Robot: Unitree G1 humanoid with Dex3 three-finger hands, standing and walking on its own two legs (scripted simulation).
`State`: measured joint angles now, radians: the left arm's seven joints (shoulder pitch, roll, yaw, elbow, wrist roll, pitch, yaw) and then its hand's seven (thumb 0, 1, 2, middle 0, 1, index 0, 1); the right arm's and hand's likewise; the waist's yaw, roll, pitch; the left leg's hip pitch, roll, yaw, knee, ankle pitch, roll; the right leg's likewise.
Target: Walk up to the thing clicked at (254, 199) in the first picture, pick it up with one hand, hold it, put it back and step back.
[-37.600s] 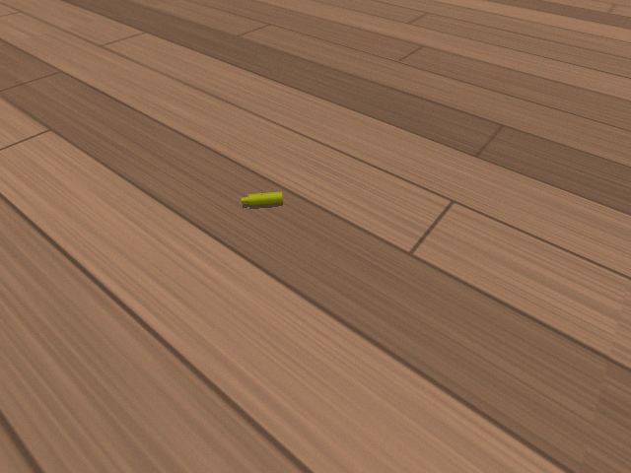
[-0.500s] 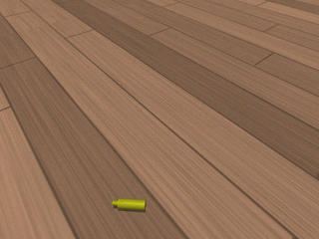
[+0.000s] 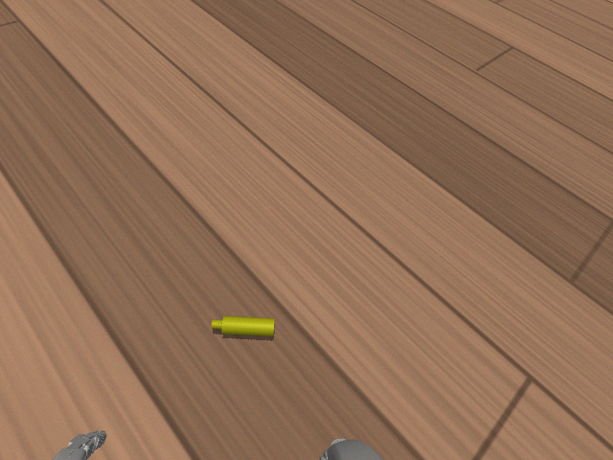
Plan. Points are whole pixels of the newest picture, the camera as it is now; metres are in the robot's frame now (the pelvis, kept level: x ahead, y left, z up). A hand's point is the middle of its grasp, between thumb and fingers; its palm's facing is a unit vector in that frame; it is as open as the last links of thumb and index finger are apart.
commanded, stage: step back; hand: left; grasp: from above
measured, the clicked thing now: (243, 325) +0.56 +0.14 -0.74
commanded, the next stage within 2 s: none
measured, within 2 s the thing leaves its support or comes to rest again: neither
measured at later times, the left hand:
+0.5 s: hand out of the picture -0.01 +0.24 -0.13, palm faces -0.01 -0.91 -0.41, open 7.4 cm
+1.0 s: hand out of the picture -0.20 +0.25 -0.17, palm faces -0.04 -0.92 -0.40, open 7.4 cm
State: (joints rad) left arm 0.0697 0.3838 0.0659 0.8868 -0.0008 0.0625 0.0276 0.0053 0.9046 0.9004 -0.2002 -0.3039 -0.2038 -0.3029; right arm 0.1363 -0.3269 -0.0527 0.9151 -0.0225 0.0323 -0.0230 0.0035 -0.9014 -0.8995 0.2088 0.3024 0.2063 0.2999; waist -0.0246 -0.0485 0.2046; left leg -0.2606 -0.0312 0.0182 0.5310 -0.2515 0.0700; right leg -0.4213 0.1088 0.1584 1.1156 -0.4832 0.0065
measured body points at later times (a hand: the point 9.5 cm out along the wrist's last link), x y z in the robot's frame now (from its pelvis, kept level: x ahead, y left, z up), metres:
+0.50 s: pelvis -0.12 -0.02 +0.00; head -0.08 -0.04 +0.44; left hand -0.01 +0.29 -0.11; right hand -0.04 -0.34 -0.13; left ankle -0.16 +0.12 -0.66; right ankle -0.07 -0.12 -0.74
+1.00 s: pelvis -0.29 -0.03 -0.02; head -0.23 -0.01 +0.43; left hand -0.20 +0.30 -0.14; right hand -0.16 -0.34 -0.11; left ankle -0.20 +0.11 -0.74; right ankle -0.34 -0.16 -0.72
